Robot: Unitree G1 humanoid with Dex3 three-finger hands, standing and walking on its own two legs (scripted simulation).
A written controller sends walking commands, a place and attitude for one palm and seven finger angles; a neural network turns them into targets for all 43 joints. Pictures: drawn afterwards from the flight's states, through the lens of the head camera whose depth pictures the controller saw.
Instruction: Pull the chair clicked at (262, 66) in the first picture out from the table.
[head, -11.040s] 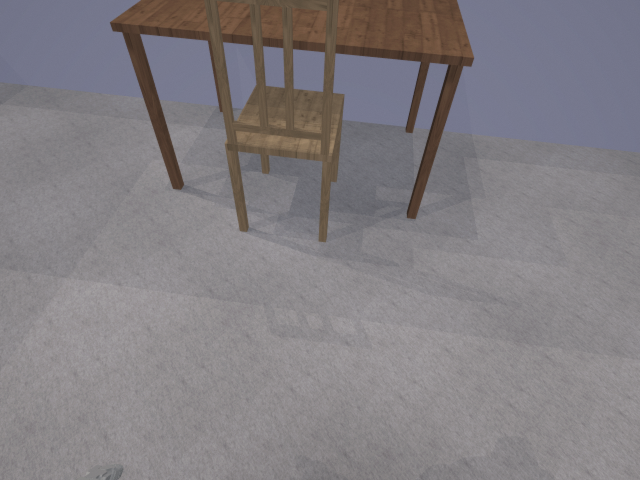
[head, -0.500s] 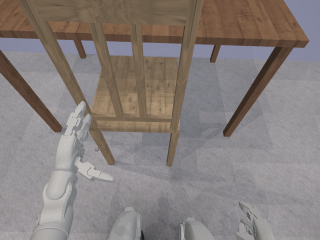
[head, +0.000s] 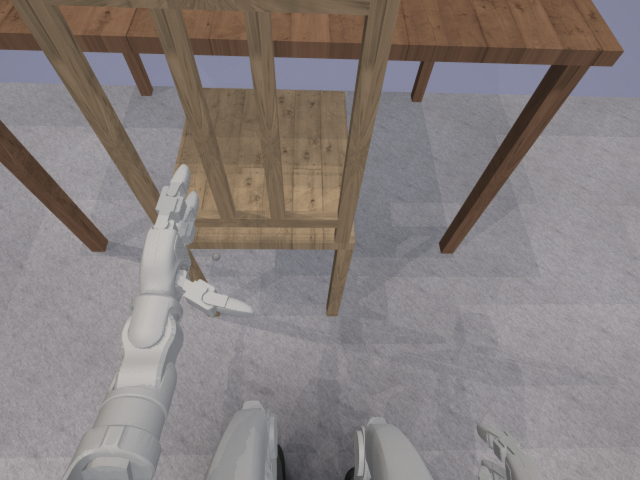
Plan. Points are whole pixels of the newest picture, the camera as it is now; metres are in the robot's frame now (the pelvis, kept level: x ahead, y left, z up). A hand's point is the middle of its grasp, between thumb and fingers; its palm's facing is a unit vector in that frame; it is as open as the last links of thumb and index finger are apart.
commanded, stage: aim the fingers beside a spindle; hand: left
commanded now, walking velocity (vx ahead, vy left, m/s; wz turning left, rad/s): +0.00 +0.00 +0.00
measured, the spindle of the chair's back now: (205, 140) +0.54 +0.16 +0.06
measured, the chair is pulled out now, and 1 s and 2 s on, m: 0.00 0.00 0.00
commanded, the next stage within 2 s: push the fingers through the gap in 0.58 s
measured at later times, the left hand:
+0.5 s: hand (228, 254) +0.38 +0.12 +0.02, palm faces -0.02 -1.00 -0.06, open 16.9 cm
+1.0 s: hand (220, 231) +0.42 +0.13 +0.02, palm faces +0.00 -1.00 -0.05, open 16.9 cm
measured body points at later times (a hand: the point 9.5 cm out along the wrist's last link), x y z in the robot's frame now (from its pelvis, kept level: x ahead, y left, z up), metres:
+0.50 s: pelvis +0.00 -0.01 +0.00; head +0.11 +0.00 +0.43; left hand +0.38 +0.17 +0.03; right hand +0.12 -0.26 -0.12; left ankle +0.06 +0.10 -0.62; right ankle +0.00 -0.11 -0.62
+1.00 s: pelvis +0.00 -0.01 -0.01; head +0.12 +0.00 +0.43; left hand +0.41 +0.19 +0.02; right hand +0.11 -0.26 -0.12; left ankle +0.06 +0.10 -0.62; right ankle +0.00 -0.11 -0.62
